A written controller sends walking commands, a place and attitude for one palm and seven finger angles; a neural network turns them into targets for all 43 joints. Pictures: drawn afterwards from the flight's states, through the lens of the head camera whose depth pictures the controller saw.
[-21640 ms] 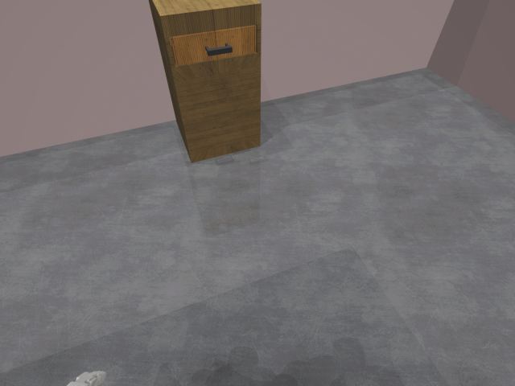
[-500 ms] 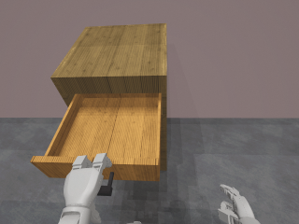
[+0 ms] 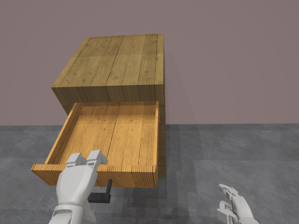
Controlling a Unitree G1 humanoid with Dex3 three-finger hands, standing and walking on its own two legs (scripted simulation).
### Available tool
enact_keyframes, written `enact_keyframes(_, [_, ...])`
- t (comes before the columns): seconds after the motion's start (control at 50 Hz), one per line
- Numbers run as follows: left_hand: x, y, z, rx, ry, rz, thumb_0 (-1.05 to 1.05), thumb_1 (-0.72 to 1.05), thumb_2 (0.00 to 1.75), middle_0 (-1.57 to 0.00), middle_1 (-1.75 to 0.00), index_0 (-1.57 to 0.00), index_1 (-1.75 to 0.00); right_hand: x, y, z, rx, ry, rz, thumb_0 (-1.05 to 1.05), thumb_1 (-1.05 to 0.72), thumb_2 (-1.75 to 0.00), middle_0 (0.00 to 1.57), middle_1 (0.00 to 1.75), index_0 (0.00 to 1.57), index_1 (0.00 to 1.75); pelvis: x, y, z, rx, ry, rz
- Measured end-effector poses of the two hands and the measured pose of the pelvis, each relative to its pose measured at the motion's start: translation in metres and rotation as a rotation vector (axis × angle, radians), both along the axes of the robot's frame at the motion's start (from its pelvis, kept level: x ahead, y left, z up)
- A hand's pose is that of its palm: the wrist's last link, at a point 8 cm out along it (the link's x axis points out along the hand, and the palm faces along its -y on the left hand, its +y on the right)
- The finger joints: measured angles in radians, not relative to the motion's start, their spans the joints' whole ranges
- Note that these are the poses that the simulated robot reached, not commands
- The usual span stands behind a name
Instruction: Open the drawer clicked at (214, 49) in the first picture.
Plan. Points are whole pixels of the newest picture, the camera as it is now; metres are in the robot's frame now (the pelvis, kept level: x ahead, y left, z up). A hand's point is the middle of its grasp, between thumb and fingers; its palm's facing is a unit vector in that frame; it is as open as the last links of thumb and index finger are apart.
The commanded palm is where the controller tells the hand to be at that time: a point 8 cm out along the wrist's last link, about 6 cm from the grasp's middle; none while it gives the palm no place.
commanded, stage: lift the hand off the handle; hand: left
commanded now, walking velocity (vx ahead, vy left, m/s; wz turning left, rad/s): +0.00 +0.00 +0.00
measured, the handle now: (93, 190) +0.24 +0.22 -0.08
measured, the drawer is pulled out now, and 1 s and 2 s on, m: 0.30 0.30 0.30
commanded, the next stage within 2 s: draw the hand back to the body in 0.50 s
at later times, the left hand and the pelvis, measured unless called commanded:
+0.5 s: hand (84, 183) +0.21 +0.19 +0.06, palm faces +0.06 -0.18 -0.98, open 13.8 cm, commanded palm +0.18 +0.19 +0.11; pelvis +0.01 +0.01 +0.01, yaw +0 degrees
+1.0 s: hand (66, 183) +0.19 +0.22 +0.08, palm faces +0.05 -0.15 -0.99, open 13.8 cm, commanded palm +0.17 +0.22 +0.15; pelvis +0.01 +0.01 +0.01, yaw +0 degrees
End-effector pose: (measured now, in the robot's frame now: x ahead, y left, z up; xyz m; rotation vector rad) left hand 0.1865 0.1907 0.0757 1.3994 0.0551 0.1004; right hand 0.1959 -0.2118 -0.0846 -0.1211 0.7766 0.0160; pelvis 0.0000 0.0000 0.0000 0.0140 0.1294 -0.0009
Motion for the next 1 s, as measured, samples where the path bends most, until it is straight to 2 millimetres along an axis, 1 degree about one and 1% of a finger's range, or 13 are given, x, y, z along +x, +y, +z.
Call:
enact_keyframes(0.12, [-0.008, 0.003, 0.006, 0.002, 0.005, -0.008, 0.0, -0.49, 0.3, -0.32, -1.2, -0.32, -1.2, 0.005, -0.004, 0.004, -0.012, -0.013, 0.004, 0.01, -0.9, -0.9, 0.2, 0.3, 0.2, 0.3, 0.003, 0.0, 0.001, -0.001, -0.003, -0.003])
enact_keyframes(0.2, [-0.009, 0.006, 0.012, 0.007, -0.009, -0.004, 0.0, -0.49, 0.3, -0.32, -1.2, -0.32, -1.2, 0.007, -0.004, 0.004, -0.017, -0.016, 0.008, 0.01, -0.91, -0.9, 0.2, 0.3, 0.2, 0.3, 0.003, 0.0, 0.001, -0.003, -0.004, -0.001])
enact_keyframes(0.3, [-0.005, 0.009, 0.02, 0.003, -0.023, 0.003, 0.0, -0.49, 0.3, -0.32, -1.2, -0.32, -1.2, 0.009, -0.001, 0.004, -0.01, -0.016, 0.011, 0.01, -0.91, -0.9, 0.2, 0.3, 0.2, 0.3, 0.004, 0.002, 0.003, -0.004, -0.008, 0.002])
enact_keyframes(0.44, [-0.003, 0.003, 0.031, -0.015, -0.03, -0.025, 0.0, -0.49, 0.3, -0.32, -1.2, -0.32, -1.2, 0.011, 0.009, 0.008, 0.02, -0.024, 0.018, 0.01, -0.91, -0.9, 0.2, 0.3, 0.2, 0.3, 0.006, 0.004, 0.006, -0.003, -0.015, -0.003])
enact_keyframes(0.58, [-0.007, 0.005, 0.028, -0.014, -0.011, -0.016, 0.0, -0.49, 0.3, -0.32, -1.2, -0.32, -1.2, 0.012, 0.015, 0.01, 0.031, -0.032, 0.034, 0.01, -0.9, -0.9, 0.2, 0.3, 0.2, 0.3, 0.005, 0.006, 0.006, -0.006, -0.02, -0.005])
enact_keyframes(0.68, [-0.007, 0.005, 0.03, -0.012, -0.018, -0.024, 0.0, -0.49, 0.3, -0.32, -1.2, -0.32, -1.2, 0.012, 0.015, 0.01, 0.02, -0.031, 0.036, 0.01, -0.9, -0.9, 0.2, 0.3, 0.2, 0.3, 0.004, 0.007, 0.006, -0.008, -0.023, -0.004])
enact_keyframes(0.84, [-0.006, 0.021, 0.047, 0.014, -0.042, 0.004, 0.0, -0.49, 0.3, -0.32, -1.2, -0.32, -1.2, 0.01, 0.014, 0.012, 0.023, -0.027, 0.022, 0.01, -0.9, -0.9, 0.2, 0.3, 0.2, 0.3, 0.005, 0.007, 0.009, -0.008, -0.035, -0.006])
enact_keyframes(1.0, [-0.017, 0.03, 0.058, 0.016, -0.012, 0.005, 0.0, -0.49, 0.3, -0.32, -1.2, -0.32, -1.2, 0.013, 0.013, 0.018, 0.008, -0.039, 0.032, 0.01, -0.9, -0.9, 0.2, 0.3, 0.2, 0.3, 0.006, 0.009, 0.013, -0.012, -0.048, -0.002])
